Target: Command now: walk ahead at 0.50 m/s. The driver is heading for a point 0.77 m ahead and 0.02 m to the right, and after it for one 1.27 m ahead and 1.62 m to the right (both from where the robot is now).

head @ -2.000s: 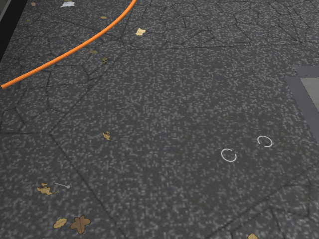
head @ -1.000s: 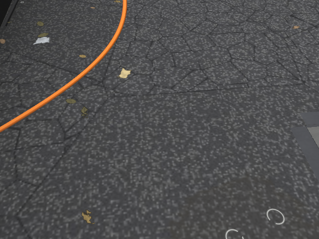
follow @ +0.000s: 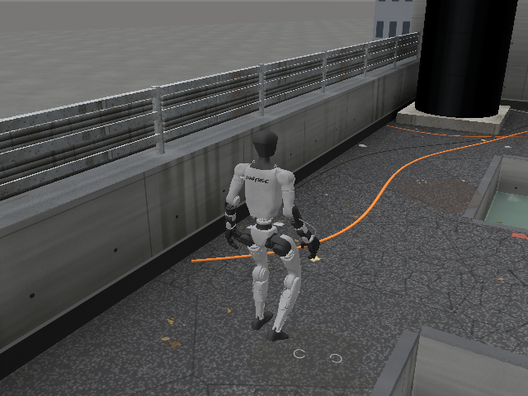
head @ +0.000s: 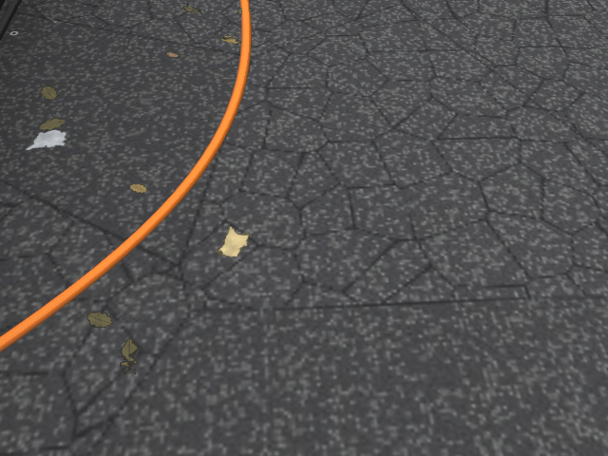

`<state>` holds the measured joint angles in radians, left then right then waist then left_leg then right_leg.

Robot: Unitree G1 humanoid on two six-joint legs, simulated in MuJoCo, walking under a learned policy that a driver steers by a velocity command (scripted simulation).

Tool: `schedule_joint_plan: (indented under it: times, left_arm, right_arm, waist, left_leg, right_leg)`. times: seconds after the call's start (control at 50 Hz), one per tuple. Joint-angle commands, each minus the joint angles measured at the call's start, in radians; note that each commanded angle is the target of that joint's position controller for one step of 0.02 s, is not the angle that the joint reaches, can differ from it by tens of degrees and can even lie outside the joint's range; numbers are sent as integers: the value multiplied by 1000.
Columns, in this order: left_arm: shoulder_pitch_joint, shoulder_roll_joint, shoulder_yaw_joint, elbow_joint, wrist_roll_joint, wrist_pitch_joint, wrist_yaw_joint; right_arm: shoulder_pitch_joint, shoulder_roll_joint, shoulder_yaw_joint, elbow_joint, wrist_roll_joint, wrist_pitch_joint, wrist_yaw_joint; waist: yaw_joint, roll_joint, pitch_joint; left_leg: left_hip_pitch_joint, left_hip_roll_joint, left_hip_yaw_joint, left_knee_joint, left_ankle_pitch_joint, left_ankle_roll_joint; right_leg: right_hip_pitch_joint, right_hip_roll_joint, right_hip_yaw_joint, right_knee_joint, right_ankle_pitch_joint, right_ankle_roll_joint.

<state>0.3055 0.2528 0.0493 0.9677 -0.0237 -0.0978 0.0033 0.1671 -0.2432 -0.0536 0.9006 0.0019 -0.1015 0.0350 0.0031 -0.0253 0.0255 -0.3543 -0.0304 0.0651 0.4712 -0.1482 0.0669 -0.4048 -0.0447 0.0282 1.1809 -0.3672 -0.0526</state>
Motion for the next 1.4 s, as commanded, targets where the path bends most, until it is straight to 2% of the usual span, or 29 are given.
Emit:
schedule_joint_plan:
  times: [0.02, 0.14, 0.22, 0.32, 0.38, 0.42, 0.44, 0.46, 0.48, 0.5, 0.52, 0.54, 0.56, 0.6, 0.66, 0.78, 0.88, 0.94, 0.98, 1.0, 1.02, 1.04, 1.06, 1.1, 1.12, 1.16, 1.22, 1.3, 1.4]
  left_arm:
    - [34, 62, 26, -55, 4, 5, 9]
    - [-134, 56, 33, -114, 20, 20, 13]
    - [-268, 33, 22, -150, 14, 11, -2]
    - [-397, 36, 11, -201, 3, 0, -31]
    - [-362, 66, 18, -207, 1, -10, -45]
    - [-145, 129, 53, -144, 6, -12, -39]
    - [48, 195, 76, -96, 16, -12, -30]
    - [162, 294, 99, -71, 28, -6, -27]
    - [165, 211, 72, -69, 21, -4, -29]
    - [69, 159, 55, -83, 14, -6, -27]
    - [-24, 124, 43, -106, 15, -5, -26]
    - [-86, 93, 33, -113, 22, -6, -30]
    - [-114, 67, 24, -113, 31, -10, -34]
    - [-100, 71, 25, -96, 32, -15, -37]
    - [-50, 115, 35, -70, 31, -18, -20]
    - [41, 129, 34, -31, 17, -6, 2]
    - [114, 140, 42, 16, 8, 12, 7]
    - [94, 159, 52, 22, 4, 26, 13]
    - [59, 142, 45, 13, 5, 37, 12]
    - [67, 107, 28, -10, 21, 38, 13]
    - [204, -27, -11, -4, 25, 22, 7]
    - [180, 63, 10, 20, 6, 4, 6]
    - [101, 122, 30, -5, -19, 0, 9]
    - [19, 110, 39, -20, -9, 19, 25]
    - [37, 96, 45, -18, -6, 39, 28]
    - [60, 54, 47, -26, -4, 74, 30]
    - [6, 53, 53, -81, 6, 99, 33]
    - [-86, 53, 53, -134, 10, 109, 15]
    - [-187, 74, 60, -204, 11, 126, -9]
  right_arm:
    - [27, -74, -12, -24, -11, -14, 4]
    - [133, -128, -22, 25, -5, -8, -30]
    - [193, -138, -20, 48, 5, -1, -39]
    - [270, -149, -27, 92, 12, 20, -44]
    - [248, -166, -37, 96, 16, 32, -49]
    - [201, -163, -35, 85, 16, 40, -49]
    - [196, -133, -21, 65, 5, 40, -48]
    - [313, -8, 17, 52, -3, 18, -37]
    - [297, -53, 9, 71, 15, -10, -29]
    - [198, -135, -13, 41, 42, -25, -25]
    - [130, -141, -14, 25, 46, -29, -29]
    - [97, -130, -20, 21, 32, -23, -37]
    - [112, -115, -26, 26, 22, -8, -42]
    - [151, -67, -23, 37, 17, 18, -46]
    - [71, -73, -29, 7, 8, 30, -51]
    - [-134, -48, -20, -51, 8, 20, -34]
    - [-255, -53, -10, -99, 19, 10, -8]
    - [-217, -86, -19, -103, 21, 0, 4]
    - [3, -151, -56, -38, 9, -5, -2]
    - [176, -228, -77, -3, -15, -9, -11]
    - [234, -297, -88, 14, -24, -3, -12]
    - [243, -205, -62, 6, -13, 0, -13]
    - [154, -164, -46, -10, -10, -2, -17]
    - [15, -104, -27, -28, -13, -5, -20]
    - [-14, -84, -21, -26, -22, -7, -21]
    - [-37, -94, -23, -21, -35, -6, -28]
    - [-56, -136, -35, -17, -31, 4, -53]
    - [-72, -159, -41, -20, -20, 36, -81]
    - [-47, -192, -54, -14, -2, 75, -86]
  waist:
    - [14, 106, -70]
    - [-10, 73, 1]
    - [-53, 79, 28]
    - [-89, 81, 69]
    - [-45, 106, 41]
    - [72, 110, -90]
    - [141, 51, -229]
    - [103, -198, -378]
    - [116, -206, -437]
    - [103, -152, -273]
    - [74, -77, -176]
    - [43, -26, -103]
    - [6, -41, -74]
    - [-21, -57, -58]
    - [-18, -33, -14]
    - [38, -34, 27]
    - [70, -35, 69]
    - [29, -57, 41]
    - [-85, -50, -87]
    - [-138, 36, -238]
    - [-81, 303, -383]
    - [-112, 230, -443]
    - [-94, 190, -306]
    - [-34, 90, -160]
    - [1, 112, -138]
    - [33, 122, -111]
    - [45, 119, -87]
    - [20, 119, -86]
    - [-16, 114, -60]
  left_leg:
    - [180, 256, -304, -304, 75, 161]
    - [208, 239, -193, -357, 206, 161]
    - [245, 214, -135, -364, 184, 130]
    - [402, 273, -141, -303, 200, 130]
    - [456, 301, -143, -220, 362, 106]
    - [409, 240, -89, 21, 650, 69]
    - [225, 185, -49, 290, 501, 35]
    - [-196, 3, -23, 697, -28, -41]
    - [-330, -16, -176, 847, -414, -31]
    - [-416, 50, -179, 896, -363, -11]
    - [-399, 107, -148, 856, -265, -4]
    - [-355, 142, -131, 787, -198, -7]
    - [-289, 171, -138, 728, -152, -7]
    - [-225, 182, -127, 672, -115, -17]
    - [-312, 191, -122, 542, 1, -43]
    - [-320, 149, -84, 209, 256, -57]
    - [-344, 127, -79, 82, 198, -37]
    - [-246, 98, -59, 41, 89, 1]
    - [85, 34, -13, 3, 107, 43]
    - [402, 191, -170, 49, 291, 101]
    - [751, 458, -583, -14, 407, 268]
    - [723, 464, -655, -62, 483, 265]
    - [598, 438, -474, -58, 577, 220]
    - [339, 358, -261, -109, 628, 161]
    - [246, 334, -200, -145, 608, 142]
    - [145, 322, -126, -192, 610, 157]
    - [135, 328, -46, -233, 580, 169]
    - [163, 315, 42, -254, 436, 152]
    - [260, 356, 57, -204, 346, 139]
  right_leg:
    - [-175, -106, 45, -10, 107, -6]
    - [-321, -115, 25, -280, 347, 42]
    - [-286, -76, -13, -500, 485, 42]
    - [-319, -49, -23, -629, 415, 22]
    - [-222, -19, -41, -672, 310, -17]
    - [100, 49, -94, -702, 309, -62]
    - [416, -62, 28, -664, 338, -119]
    - [809, -320, 492, -731, 212, -283]
    - [839, -361, 712, -864, 128, -305]
    - [707, -323, 560, -877, 112, -244]
    - [545, -281, 416, -901, 171, -208]
    - [396, -240, 318, -938, 242, -188]
    - [303, -202, 246, -973, 277, -168]
    - [221, -179, 185, -1023, 316, -176]
    - [221, -179, 132, -1063, 378, -190]
    - [280, -145, 40, -1080, 370, -147]
    - [427, -202, 40, -1025, 381, -141]
    - [483, -230, 44, -943, 529, -117]
    - [428, -152, -3, -674, 826, -72]
    - [232, -81, -40, -381, 626, -26]
    - [-159, 110, -54, 2, -81, 52]
    - [-206, 102, 124, 147, -266, 53]
    - [-261, 57, 122, 177, -225, 47]
    - [-210, -27, 70, 70, -110, 55]
    - [-140, -52, 66, 32, -72, 53]
    - [-80, -44, 40, 7, -25, 57]
    - [-131, -52, 31, -115, 77, 71]
    - [-102, -60, -13, -300, 212, 73]
    - [-103, -41, -63, -428, 143, 56]
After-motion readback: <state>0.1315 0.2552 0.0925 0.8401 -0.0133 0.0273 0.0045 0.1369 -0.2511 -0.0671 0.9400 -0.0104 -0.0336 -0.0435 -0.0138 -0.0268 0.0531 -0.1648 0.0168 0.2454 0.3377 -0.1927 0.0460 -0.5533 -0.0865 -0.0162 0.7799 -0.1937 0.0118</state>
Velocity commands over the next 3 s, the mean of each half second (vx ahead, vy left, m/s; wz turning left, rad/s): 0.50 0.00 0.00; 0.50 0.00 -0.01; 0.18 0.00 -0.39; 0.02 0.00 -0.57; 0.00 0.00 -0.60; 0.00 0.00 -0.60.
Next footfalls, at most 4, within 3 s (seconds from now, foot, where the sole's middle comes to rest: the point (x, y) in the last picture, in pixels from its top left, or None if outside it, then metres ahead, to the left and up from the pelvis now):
0.44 right None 0.42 -0.15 -0.77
1.00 left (269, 349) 0.72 0.09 -0.77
1.52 right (369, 341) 0.75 -0.15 -0.77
1.98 left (282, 311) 0.83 0.07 -0.77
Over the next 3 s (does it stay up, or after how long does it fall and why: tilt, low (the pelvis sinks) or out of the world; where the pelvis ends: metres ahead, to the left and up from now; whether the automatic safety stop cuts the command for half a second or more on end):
stays up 0.71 -0.04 0.00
